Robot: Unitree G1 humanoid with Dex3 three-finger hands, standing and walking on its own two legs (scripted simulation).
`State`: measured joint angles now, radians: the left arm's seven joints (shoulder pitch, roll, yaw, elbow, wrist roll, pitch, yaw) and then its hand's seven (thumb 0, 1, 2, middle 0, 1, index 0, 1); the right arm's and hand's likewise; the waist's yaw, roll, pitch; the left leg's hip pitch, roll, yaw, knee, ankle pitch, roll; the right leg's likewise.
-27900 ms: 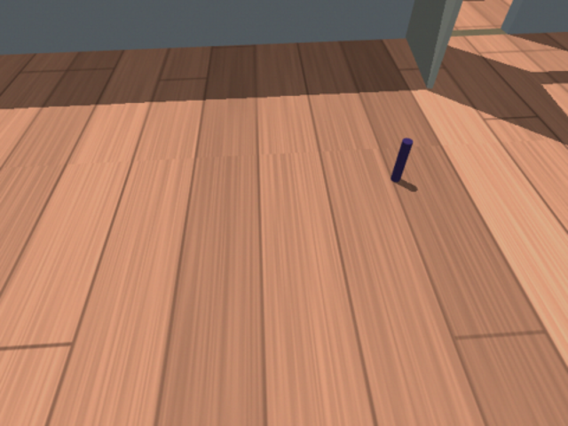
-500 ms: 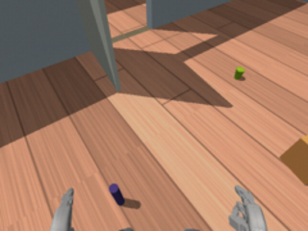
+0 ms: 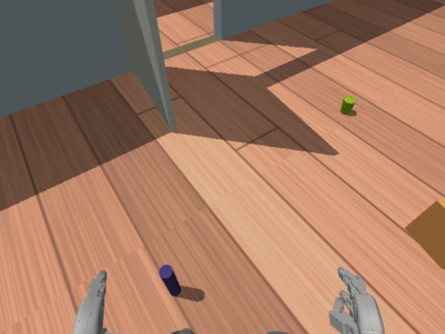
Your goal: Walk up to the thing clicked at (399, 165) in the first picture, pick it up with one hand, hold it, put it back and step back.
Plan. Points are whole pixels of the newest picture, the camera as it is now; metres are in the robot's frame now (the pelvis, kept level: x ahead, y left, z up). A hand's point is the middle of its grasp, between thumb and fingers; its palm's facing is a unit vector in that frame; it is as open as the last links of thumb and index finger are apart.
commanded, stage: home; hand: left
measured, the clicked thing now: (171, 281) +0.39 +0.21 -0.60
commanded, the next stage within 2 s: stand in 0.42 s
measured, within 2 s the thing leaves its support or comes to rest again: neither
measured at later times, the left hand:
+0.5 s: hand (127, 319) +0.17 +0.18 -0.06, palm faces +0.10 -0.95 -0.29, open 17.5 cm
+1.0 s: hand out of the picture +0.13 +0.22 -0.10, palm faces -0.03 -0.94 -0.34, open 8.8 cm
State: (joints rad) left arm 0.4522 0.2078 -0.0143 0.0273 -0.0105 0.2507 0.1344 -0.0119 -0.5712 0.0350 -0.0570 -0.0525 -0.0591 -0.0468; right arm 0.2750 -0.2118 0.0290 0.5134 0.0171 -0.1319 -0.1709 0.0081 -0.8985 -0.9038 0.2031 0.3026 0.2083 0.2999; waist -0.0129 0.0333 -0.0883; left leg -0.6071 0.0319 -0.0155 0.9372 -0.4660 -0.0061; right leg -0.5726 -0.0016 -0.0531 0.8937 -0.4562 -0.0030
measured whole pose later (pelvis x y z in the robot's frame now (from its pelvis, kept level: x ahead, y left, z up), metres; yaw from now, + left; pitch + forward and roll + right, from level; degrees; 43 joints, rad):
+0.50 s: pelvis +0.00 +0.00 +0.00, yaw +0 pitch +8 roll -2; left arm 0.45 0.20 -0.01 0.04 -0.01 0.26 0.13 -0.01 -0.56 0.04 -0.06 -0.05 -0.06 -0.05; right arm 0.28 -0.21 0.02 0.52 0.01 -0.13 -0.17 0.01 -0.90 -0.90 0.20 0.30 0.21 0.30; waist -0.01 0.03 -0.09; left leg -0.60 0.03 -0.02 0.93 -0.47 -0.01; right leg -0.56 0.00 -0.05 0.89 -0.46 0.00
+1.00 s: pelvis -0.01 +0.00 +0.02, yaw +0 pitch +2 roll +0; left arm 0.24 0.31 0.01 0.63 0.05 0.03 0.02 0.00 0.62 0.84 -0.20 -0.30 -0.21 -0.29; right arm 0.19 -0.28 -0.02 0.80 -0.06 -0.03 -0.01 0.01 -0.90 -0.90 0.20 0.30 0.21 0.30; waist 0.01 -0.02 0.02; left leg -0.41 0.00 0.01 0.76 -0.39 0.00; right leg -0.40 -0.03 -0.03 0.78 -0.40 0.00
